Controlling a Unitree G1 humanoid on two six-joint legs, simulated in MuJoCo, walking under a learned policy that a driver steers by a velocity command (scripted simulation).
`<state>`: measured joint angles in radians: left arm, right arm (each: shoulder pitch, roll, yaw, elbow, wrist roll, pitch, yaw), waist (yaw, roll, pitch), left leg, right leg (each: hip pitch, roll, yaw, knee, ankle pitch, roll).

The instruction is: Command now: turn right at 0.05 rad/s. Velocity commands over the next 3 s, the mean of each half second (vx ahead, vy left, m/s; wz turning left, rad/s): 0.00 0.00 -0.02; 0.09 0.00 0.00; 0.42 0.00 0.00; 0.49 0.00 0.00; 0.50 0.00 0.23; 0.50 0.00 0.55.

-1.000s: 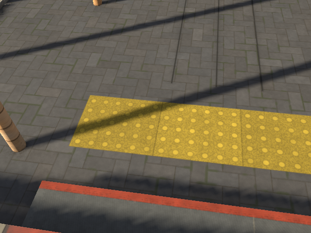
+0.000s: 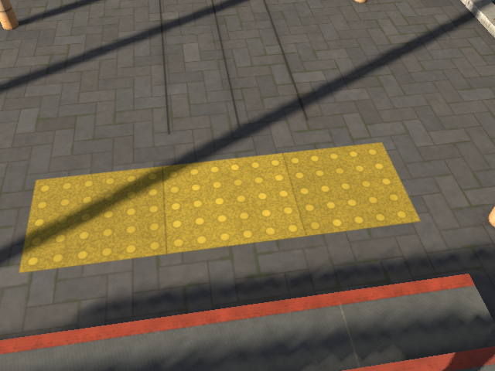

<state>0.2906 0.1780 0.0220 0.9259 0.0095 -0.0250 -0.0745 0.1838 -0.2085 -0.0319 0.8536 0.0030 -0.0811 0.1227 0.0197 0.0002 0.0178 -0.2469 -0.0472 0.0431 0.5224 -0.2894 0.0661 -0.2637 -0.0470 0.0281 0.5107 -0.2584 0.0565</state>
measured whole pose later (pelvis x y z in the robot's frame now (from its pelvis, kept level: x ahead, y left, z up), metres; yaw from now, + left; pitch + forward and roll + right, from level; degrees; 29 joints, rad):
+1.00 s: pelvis +0.05 -0.03 +0.01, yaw +1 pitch -3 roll -2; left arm 0.24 0.21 0.06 1.06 0.08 -0.07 -0.01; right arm 0.49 -0.19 -0.08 1.07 -0.06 -0.07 0.00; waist -0.06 0.04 0.05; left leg -0.03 0.02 0.01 0.38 -0.33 0.11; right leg -0.25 0.00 -0.08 0.64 -0.43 -0.09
